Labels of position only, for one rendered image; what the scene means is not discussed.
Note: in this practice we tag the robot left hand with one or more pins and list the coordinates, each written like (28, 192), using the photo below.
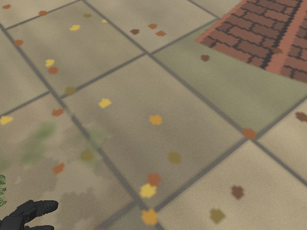
(26, 212)

